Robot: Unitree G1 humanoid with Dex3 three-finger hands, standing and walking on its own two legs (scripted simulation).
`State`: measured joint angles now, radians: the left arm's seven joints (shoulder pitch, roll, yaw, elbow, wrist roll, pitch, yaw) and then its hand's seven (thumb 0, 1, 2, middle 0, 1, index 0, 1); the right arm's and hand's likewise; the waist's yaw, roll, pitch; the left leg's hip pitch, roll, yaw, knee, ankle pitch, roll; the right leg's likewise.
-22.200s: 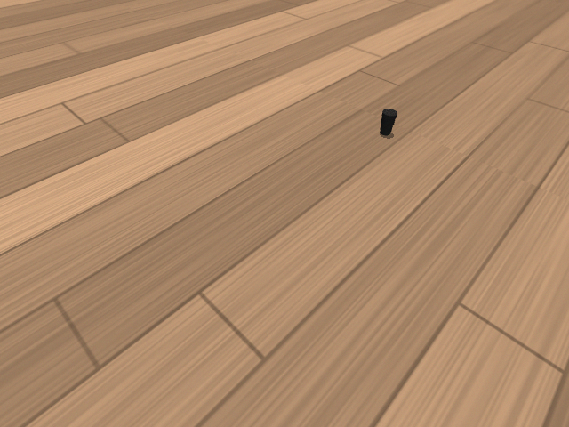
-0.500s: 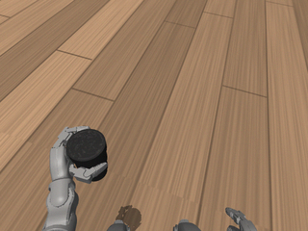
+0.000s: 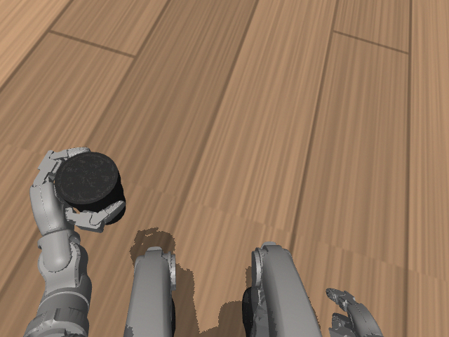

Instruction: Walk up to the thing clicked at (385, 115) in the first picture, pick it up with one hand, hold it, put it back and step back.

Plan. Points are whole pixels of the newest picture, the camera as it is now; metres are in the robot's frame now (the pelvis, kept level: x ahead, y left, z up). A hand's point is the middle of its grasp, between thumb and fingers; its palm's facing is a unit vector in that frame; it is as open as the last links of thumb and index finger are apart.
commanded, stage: crouch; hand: left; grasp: from the side
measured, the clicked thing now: (99, 195) +0.38 +0.22 -0.08
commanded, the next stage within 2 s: lower in 1.04 s
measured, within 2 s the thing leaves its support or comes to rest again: neither
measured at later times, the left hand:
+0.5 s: hand (105, 210) +0.39 +0.25 -0.21, palm faces +0.33 -0.94 -0.04, open 11.8 cm
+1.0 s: hand (111, 215) +0.39 +0.26 -0.28, palm faces +0.29 -0.96 -0.03, open 11.8 cm
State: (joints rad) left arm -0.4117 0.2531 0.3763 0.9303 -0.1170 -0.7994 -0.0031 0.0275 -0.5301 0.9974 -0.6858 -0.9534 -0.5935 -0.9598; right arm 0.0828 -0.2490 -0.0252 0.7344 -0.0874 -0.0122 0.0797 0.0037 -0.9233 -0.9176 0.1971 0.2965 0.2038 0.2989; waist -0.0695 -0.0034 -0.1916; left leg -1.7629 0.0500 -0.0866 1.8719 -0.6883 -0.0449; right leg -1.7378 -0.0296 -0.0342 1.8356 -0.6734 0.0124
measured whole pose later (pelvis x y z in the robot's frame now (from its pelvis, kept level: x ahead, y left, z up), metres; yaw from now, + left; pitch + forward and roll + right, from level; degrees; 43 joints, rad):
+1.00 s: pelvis -0.04 +0.01 -0.19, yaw -5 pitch +25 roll -8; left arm -0.55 0.47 0.56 1.10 -0.09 -0.86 -0.09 0.03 -0.53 1.00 -0.69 -0.95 -0.60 -0.95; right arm -0.02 -0.31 0.13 0.73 -0.19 0.02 0.12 0.00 -0.93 -0.92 0.20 0.30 0.21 0.30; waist -0.15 -0.07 0.04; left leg -2.26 0.00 -0.21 2.50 -0.69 -0.05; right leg -2.19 0.00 -0.07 2.39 -0.64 0.05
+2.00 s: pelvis -0.04 +0.03 -0.22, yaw -11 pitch +15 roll -15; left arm -0.56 0.69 0.60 1.34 -0.08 -1.06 0.03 0.03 -0.54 1.01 -0.70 -0.94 -0.61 -0.94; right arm -0.17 -0.36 0.38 0.64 -0.32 0.00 0.16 0.00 -0.93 -0.91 0.20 0.30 0.21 0.30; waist -0.22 -0.22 0.25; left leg -2.23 -0.01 -0.34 2.65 -0.70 -0.04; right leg -2.11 0.04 -0.17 2.43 -0.61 0.07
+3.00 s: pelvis -0.05 +0.04 -0.22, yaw -13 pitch +11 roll -18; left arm -0.57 0.78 0.57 1.43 -0.08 -1.16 0.08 -0.01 -0.60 0.14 -0.26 -0.16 -0.24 -0.18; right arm -0.17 -0.37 0.47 0.58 -0.36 0.01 0.18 0.00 -0.92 -0.91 0.20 0.30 0.21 0.30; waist -0.22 -0.27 0.29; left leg -2.20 0.01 -0.39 2.68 -0.71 -0.01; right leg -2.05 0.07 -0.21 2.39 -0.59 0.07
